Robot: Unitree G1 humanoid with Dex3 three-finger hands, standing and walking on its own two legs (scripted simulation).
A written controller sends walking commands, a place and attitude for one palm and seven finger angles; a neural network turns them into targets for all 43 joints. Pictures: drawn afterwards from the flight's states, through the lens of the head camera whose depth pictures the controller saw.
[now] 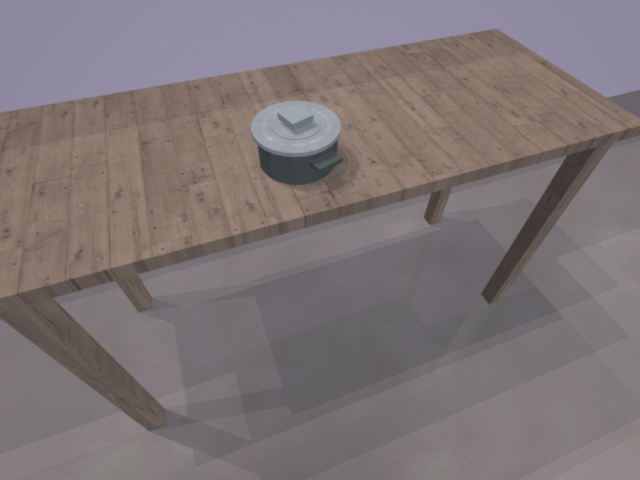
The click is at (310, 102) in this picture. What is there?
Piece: lid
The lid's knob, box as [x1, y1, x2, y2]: [277, 104, 313, 130]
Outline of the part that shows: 298,104 277,112 278,118 293,130 313,120 313,115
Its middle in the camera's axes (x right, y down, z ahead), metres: -0.05 -0.21 +0.67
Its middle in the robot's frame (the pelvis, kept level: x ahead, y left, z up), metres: +0.66 +0.09 +0.09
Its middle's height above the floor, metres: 0.86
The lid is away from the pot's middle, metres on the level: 0.00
